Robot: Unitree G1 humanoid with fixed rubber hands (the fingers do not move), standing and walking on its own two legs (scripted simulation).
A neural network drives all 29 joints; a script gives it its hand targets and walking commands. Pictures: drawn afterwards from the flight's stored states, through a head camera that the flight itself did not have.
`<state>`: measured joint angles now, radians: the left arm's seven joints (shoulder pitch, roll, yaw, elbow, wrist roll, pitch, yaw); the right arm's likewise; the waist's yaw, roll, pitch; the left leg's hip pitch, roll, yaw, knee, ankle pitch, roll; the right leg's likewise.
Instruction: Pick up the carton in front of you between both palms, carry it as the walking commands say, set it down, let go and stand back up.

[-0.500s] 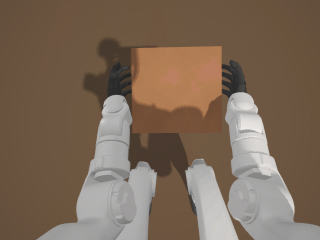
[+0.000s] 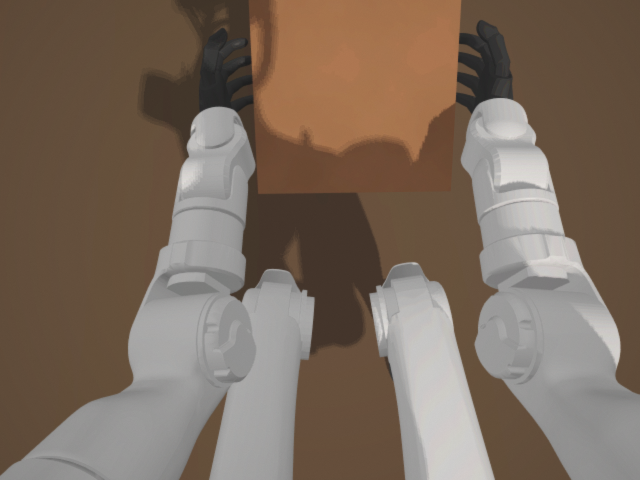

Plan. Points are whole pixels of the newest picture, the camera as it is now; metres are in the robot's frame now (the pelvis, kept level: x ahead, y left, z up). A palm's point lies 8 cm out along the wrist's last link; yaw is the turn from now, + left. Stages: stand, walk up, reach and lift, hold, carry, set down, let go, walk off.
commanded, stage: set down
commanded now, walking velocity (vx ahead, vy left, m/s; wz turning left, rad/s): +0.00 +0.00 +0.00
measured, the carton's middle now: (348, 110) +0.52 -0.03 -0.22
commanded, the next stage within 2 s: none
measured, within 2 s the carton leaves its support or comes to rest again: rests again in 0.98 s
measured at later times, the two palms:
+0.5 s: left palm (240, 116) +0.52 +0.12 -0.21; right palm (463, 106) +0.51 -0.18 -0.21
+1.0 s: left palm (239, 109) +0.54 +0.12 -0.22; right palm (462, 101) +0.52 -0.18 -0.23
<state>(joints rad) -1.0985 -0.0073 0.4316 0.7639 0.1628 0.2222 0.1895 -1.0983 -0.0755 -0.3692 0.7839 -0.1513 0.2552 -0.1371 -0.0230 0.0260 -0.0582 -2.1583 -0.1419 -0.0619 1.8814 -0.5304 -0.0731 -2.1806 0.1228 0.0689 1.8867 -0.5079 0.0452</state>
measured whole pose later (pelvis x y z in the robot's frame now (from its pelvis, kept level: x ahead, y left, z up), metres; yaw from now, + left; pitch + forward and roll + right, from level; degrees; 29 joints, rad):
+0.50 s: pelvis +0.00 +0.01 -0.07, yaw +0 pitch +42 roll +0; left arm -1.24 0.09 0.32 0.91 0.03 0.17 0.21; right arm -1.26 -0.20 -0.28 0.96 -0.03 0.20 -0.11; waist -0.04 0.04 0.13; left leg -2.28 -0.17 -0.05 2.14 -0.59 -0.07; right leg -2.29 0.11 0.05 2.14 -0.58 0.06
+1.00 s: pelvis +0.01 +0.00 -0.07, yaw +0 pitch +41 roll +1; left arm -1.32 0.11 0.44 0.98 0.15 0.13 0.09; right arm -1.33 -0.21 -0.40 1.01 -0.14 0.15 -0.01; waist -0.03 0.04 0.19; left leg -2.27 -0.15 -0.04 2.17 -0.61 -0.06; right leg -2.28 0.09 0.04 2.17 -0.59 0.04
